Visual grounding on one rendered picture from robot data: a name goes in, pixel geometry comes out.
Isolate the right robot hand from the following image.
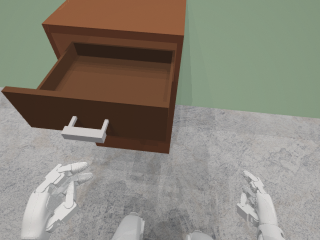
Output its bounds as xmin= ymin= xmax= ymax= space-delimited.
xmin=237 ymin=170 xmax=278 ymax=229

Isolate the right robot forearm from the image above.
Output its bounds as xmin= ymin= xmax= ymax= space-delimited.
xmin=256 ymin=224 xmax=285 ymax=240

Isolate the robot left thigh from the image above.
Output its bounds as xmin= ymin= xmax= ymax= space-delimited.
xmin=111 ymin=215 xmax=145 ymax=240

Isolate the handle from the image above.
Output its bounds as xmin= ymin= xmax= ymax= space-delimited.
xmin=61 ymin=116 xmax=109 ymax=144

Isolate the left robot hand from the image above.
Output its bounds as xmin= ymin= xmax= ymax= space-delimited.
xmin=20 ymin=162 xmax=94 ymax=240

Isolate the drawer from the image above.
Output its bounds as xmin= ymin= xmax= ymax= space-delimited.
xmin=1 ymin=41 xmax=176 ymax=142

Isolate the cabinet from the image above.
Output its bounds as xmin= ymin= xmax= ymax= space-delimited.
xmin=42 ymin=0 xmax=187 ymax=154

